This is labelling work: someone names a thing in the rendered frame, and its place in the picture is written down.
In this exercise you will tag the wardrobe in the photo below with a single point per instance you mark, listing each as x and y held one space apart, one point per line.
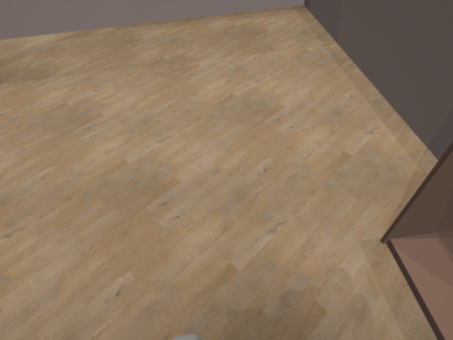
421 241

